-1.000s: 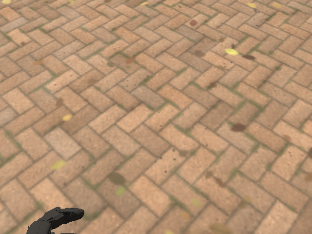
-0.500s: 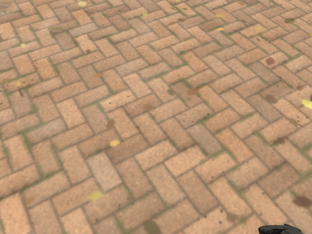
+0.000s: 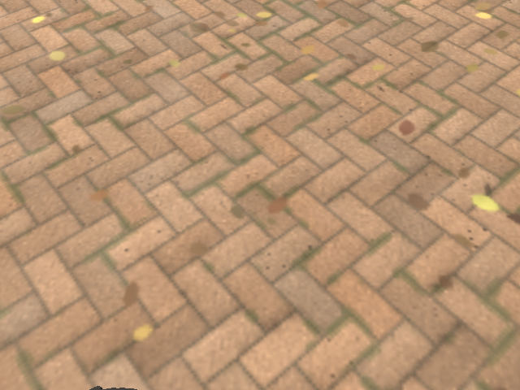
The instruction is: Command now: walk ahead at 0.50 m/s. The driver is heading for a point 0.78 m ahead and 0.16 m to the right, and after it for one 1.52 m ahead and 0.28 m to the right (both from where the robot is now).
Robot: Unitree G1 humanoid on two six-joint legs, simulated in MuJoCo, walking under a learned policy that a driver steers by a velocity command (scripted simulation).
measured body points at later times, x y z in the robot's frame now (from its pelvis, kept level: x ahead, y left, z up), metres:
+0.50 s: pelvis +0.25 -0.01 +0.01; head +0.28 -0.01 +0.46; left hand +0.18 +0.24 -0.13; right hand +0.45 -0.23 -0.10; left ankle +0.41 +0.11 -0.70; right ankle +0.13 -0.09 -0.73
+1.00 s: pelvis +0.50 -0.01 +0.01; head +0.53 -0.02 +0.46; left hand +0.74 +0.16 -0.11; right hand +0.40 -0.24 -0.13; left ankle +0.42 +0.10 -0.73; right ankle +0.62 -0.16 -0.69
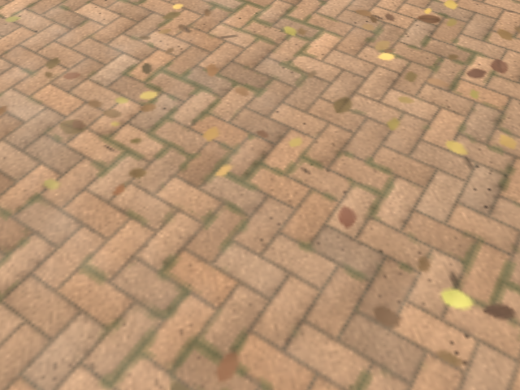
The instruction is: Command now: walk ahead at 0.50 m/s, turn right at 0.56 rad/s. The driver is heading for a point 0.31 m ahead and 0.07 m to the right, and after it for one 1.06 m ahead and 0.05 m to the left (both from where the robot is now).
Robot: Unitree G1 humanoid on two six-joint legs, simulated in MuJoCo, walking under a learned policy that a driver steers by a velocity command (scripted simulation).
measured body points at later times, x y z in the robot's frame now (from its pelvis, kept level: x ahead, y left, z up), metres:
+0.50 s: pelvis +0.27 -0.05 +0.00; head +0.29 -0.07 +0.45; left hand +0.30 +0.21 -0.13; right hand +0.36 -0.32 -0.13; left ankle +0.45 +0.07 -0.68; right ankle +0.17 -0.08 -0.74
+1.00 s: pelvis +0.47 -0.05 +0.00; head +0.51 -0.02 +0.45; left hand +0.58 +0.22 -0.13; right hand +0.57 -0.32 -0.12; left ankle +0.50 +0.01 -0.74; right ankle +0.57 -0.22 -0.67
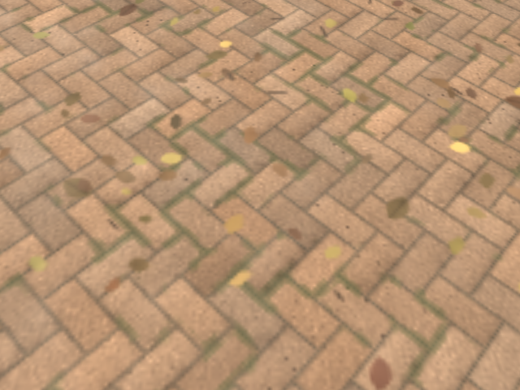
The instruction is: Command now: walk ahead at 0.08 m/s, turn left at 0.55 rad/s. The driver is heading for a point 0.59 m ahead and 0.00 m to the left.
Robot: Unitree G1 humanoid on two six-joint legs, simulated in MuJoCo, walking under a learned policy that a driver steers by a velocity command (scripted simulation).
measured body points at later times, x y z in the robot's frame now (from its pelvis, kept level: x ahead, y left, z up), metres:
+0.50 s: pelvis +0.10 -0.05 +0.01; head +0.11 -0.08 +0.46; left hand +0.09 +0.22 -0.11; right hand +0.24 -0.30 -0.12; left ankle +0.09 +0.09 -0.68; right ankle +0.07 -0.15 -0.74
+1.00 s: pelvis +0.30 +0.04 +0.01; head +0.31 +0.05 +0.46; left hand +0.36 +0.31 -0.13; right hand +0.34 -0.22 -0.12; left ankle +0.24 +0.09 -0.74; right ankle +0.39 -0.10 -0.67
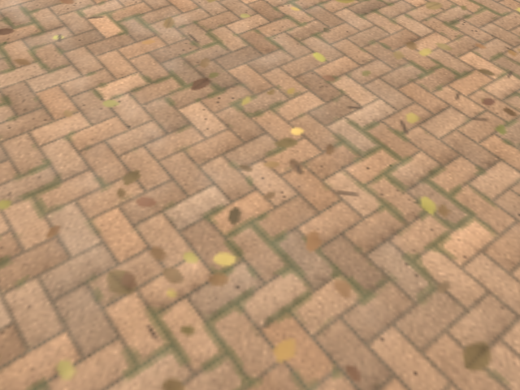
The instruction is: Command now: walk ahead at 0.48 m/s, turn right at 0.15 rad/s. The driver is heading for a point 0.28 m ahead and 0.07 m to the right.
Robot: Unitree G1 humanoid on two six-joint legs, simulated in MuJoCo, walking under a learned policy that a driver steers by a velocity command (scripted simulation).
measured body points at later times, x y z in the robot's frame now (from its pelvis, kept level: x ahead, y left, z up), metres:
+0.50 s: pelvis +0.21 -0.04 -0.01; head +0.24 -0.06 +0.44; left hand +0.29 +0.20 -0.15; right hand +0.23 -0.28 -0.16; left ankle +0.24 +0.11 -0.70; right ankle +0.26 -0.10 -0.75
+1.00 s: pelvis +0.26 -0.01 +0.00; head +0.26 -0.01 +0.45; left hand +0.29 +0.22 -0.16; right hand +0.24 -0.23 -0.16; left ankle +0.26 +0.10 -0.75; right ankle +0.26 -0.10 -0.75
